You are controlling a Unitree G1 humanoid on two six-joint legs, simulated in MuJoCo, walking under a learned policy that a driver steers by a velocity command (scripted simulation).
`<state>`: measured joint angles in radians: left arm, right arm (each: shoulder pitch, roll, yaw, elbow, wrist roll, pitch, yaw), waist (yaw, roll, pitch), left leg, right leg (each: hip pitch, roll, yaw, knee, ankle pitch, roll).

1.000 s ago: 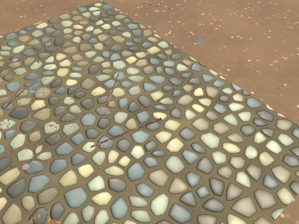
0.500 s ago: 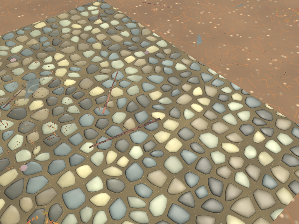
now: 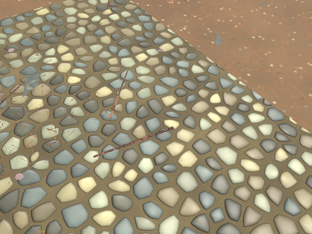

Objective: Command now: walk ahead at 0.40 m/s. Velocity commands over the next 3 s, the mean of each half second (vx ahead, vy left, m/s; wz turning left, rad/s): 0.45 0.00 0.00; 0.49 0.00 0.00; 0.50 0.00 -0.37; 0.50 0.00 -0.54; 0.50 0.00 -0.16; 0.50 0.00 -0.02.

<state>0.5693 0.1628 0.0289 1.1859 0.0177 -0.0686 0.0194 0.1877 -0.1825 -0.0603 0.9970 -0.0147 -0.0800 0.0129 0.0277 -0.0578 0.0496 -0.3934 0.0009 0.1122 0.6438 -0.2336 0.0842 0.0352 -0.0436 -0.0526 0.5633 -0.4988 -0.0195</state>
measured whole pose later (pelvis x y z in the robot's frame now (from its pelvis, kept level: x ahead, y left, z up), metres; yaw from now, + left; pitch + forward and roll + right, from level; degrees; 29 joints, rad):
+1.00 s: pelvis +0.55 +0.01 +0.02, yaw +1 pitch +1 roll -2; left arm 0.48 0.16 0.04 1.08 0.02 -0.10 0.01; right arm 0.02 -0.17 -0.03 0.88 -0.02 -0.05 0.03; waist 0.07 0.02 0.06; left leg -0.55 0.06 0.08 0.58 -0.06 0.08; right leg 0.13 0.07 -0.09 0.18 -0.33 -0.05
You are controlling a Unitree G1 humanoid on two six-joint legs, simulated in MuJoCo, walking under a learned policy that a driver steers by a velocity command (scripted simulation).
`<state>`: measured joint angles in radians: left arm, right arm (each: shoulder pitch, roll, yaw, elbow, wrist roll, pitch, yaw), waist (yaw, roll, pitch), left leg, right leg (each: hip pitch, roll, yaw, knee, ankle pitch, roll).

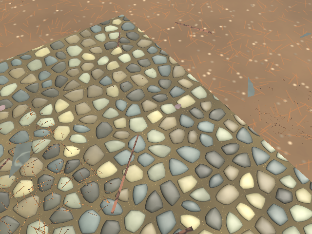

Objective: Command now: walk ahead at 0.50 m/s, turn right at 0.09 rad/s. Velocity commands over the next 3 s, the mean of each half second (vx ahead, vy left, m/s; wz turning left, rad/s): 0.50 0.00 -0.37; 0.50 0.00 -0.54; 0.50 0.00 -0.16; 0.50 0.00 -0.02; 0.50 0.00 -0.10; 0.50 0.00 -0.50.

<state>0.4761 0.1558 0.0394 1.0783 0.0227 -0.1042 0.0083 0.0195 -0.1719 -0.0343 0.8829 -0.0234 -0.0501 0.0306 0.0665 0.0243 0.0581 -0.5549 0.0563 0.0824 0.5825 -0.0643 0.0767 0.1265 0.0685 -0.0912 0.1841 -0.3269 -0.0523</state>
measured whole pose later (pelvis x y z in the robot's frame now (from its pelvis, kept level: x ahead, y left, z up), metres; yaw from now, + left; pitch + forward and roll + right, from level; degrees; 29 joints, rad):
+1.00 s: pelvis +0.51 -0.10 +0.01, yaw -30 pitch +2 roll +0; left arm 0.41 0.25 0.07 0.92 0.00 -0.06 0.00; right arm 0.06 -0.24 -0.05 0.77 -0.04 -0.02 0.03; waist 0.07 0.04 0.04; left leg -0.68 0.11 -0.02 0.80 -0.05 -0.04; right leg -0.02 0.15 0.10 0.24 -0.24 -0.14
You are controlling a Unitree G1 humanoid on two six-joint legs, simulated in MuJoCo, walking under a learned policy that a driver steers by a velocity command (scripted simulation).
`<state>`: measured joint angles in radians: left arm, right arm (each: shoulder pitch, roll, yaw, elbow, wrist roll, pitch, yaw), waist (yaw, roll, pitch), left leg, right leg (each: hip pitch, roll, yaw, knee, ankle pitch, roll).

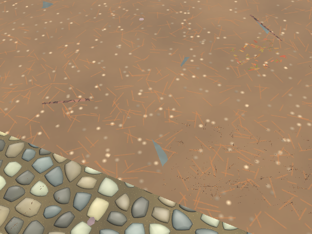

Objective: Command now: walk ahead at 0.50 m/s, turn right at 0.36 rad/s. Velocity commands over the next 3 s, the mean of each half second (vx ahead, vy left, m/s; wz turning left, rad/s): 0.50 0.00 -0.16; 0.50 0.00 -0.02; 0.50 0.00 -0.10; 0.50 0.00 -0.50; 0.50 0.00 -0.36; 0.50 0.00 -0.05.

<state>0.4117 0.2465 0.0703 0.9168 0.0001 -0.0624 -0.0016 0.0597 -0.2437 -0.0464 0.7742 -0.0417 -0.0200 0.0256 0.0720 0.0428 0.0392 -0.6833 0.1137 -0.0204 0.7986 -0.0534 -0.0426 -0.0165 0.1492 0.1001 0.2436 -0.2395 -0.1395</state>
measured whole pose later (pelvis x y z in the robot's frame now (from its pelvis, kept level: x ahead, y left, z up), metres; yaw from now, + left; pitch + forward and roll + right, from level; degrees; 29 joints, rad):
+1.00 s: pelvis +0.54 -0.03 +0.00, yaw -3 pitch +0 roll -1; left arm 0.40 0.22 0.04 0.97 0.01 -0.09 -0.01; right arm 0.20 -0.26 -0.05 0.87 -0.03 -0.02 0.04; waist 0.02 0.05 0.02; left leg -0.61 0.11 0.01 0.95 -0.15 0.02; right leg -0.06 0.08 -0.08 0.21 -0.17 -0.09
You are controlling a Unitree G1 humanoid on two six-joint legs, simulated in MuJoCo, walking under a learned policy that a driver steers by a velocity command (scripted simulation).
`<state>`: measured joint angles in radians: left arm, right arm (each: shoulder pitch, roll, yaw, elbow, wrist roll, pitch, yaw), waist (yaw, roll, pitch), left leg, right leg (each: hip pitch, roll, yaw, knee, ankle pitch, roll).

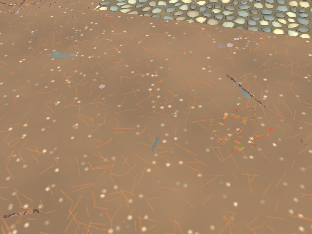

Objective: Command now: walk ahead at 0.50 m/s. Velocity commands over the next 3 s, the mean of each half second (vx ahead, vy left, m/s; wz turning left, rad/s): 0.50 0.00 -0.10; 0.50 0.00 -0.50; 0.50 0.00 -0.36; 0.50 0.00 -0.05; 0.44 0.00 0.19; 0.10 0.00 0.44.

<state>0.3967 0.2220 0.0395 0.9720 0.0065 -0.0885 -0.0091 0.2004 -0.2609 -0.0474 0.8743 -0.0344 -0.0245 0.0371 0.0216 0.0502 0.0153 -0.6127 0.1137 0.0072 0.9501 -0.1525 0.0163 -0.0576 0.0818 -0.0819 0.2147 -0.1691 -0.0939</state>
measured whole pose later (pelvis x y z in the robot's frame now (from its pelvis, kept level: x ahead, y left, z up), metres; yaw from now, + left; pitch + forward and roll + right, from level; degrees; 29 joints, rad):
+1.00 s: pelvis +0.53 -0.02 -0.01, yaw -21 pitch +0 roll +0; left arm 0.27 0.27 0.08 0.94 0.00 -0.03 0.00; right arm 0.20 -0.24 -0.04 0.84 -0.04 -0.06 0.01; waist 0.00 0.02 0.06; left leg -0.50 0.12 -0.01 1.17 -0.32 -0.01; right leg -0.22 0.14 -0.04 0.40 -0.16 -0.16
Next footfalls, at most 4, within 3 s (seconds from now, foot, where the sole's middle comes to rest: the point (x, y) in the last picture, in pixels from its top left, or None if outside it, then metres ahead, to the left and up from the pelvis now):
0.26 left None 0.31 0.12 -0.79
0.82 right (190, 219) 0.57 -0.07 -0.79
1.36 left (184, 149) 0.94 -0.06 -0.79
1.90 right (241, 127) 1.08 -0.37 -0.79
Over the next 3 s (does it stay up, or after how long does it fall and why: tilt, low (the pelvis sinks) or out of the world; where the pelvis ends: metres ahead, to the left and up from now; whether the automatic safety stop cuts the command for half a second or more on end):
stays up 1.34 -0.41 -0.01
